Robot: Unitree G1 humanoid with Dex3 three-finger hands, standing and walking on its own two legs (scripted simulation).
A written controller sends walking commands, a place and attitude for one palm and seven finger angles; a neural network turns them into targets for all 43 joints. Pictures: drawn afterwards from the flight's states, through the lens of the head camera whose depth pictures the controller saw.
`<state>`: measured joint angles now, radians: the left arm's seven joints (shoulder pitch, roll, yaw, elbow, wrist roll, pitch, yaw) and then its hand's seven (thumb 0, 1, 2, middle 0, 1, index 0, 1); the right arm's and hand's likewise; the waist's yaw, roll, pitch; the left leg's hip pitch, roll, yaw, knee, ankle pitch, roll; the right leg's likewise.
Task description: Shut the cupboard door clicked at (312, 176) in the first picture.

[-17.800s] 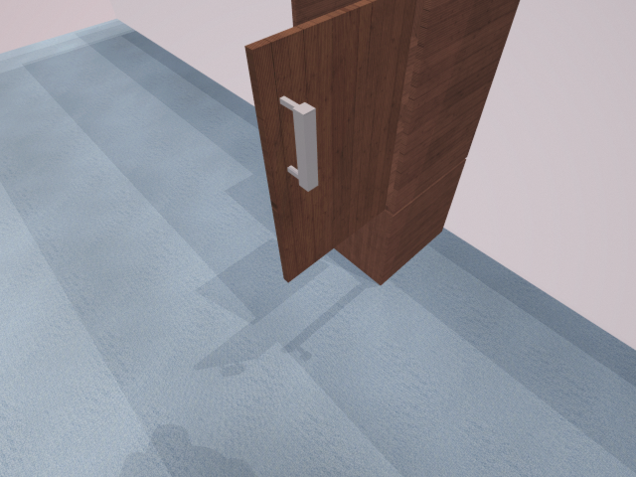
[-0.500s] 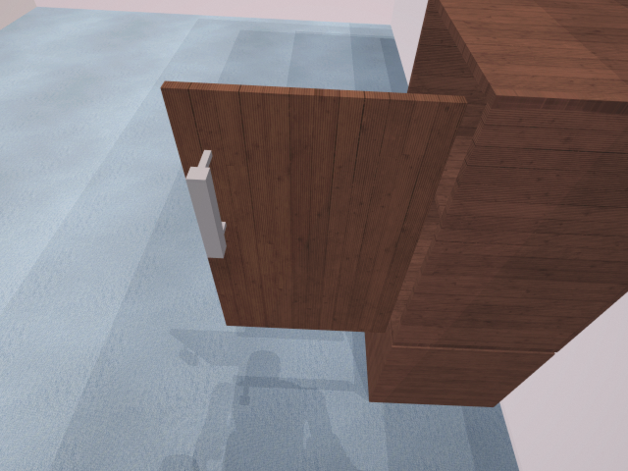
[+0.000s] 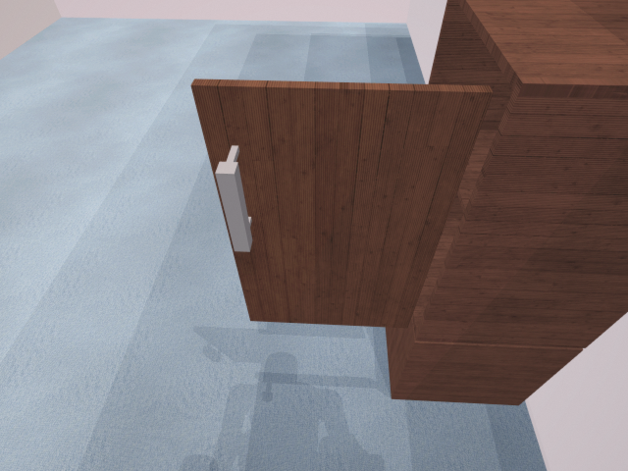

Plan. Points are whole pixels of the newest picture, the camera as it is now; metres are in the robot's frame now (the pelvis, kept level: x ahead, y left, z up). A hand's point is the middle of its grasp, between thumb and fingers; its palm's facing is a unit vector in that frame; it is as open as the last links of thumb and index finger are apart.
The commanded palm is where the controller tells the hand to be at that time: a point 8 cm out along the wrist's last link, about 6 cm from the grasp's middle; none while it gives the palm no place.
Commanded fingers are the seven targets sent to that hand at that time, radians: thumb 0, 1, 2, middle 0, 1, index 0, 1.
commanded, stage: look again from close up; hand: left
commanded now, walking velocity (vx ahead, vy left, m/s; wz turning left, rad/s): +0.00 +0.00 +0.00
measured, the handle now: (238, 200) +0.47 +0.15 +0.08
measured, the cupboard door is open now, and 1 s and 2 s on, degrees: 90 90 90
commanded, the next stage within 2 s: raise the hand and make a fist in 0.24 s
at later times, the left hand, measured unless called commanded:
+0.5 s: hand (172, 431) +0.18 +0.20 -0.04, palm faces +0.24 -0.96 -0.17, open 7.3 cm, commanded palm +0.10 +0.24 -0.05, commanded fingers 0.00 0.90 0.90 -0.35 -0.46 -0.35 -0.46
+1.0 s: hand (193, 433) +0.17 +0.15 +0.00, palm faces -0.09 -0.99 -0.06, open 5.0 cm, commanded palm +0.13 +0.22 +0.00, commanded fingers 0.00 0.90 0.90 -0.81 -0.96 -0.81 -0.96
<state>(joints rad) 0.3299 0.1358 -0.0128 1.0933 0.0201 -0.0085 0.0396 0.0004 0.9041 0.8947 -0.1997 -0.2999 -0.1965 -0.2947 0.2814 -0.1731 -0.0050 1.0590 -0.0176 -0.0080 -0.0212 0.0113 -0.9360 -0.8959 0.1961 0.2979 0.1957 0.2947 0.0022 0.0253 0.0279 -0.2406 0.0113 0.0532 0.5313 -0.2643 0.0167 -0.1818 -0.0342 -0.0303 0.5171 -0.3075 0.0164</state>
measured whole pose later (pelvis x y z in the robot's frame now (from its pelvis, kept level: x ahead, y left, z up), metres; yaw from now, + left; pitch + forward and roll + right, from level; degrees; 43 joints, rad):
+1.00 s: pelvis -0.04 -0.03 -0.09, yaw +3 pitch +10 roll -3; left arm 0.36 0.25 0.13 -0.11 -0.31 -0.37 -0.39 0.01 0.90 0.90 -0.63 -0.77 -0.62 -0.76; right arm 0.16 -0.20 0.02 0.55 0.04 -0.25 -0.07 0.01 -0.91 -0.90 0.20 0.30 0.20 0.30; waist 0.05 0.06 -0.09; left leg -0.88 0.05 -0.06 1.17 -0.47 -0.03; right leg -0.77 -0.01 -0.12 1.14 -0.54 -0.03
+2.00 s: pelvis -0.01 -0.01 -0.02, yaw +2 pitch +3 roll -1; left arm 0.29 0.27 0.20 -0.13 -0.31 -0.10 -0.27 0.01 0.90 0.90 -1.30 -1.50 -1.29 -1.49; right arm 0.27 -0.26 0.05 0.58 0.06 -0.26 -0.06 0.01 -0.90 -0.90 0.20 0.30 0.20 0.30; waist 0.02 0.06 -0.06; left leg -0.46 0.02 0.01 0.76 -0.34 0.01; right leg -0.38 -0.03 -0.07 0.73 -0.39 0.01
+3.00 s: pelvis +0.00 -0.02 -0.02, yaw +1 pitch +4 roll +0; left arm -0.07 0.19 0.09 0.15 -0.20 -0.12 -0.11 0.01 0.90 0.90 -1.30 -1.50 -1.30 -1.50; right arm 0.25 -0.26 0.02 0.63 0.05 -0.20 -0.03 0.01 -0.91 -0.90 0.20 0.30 0.20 0.30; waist -0.01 0.05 -0.05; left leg -0.44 0.02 0.03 0.71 -0.34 -0.01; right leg -0.39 -0.03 -0.05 0.72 -0.40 0.00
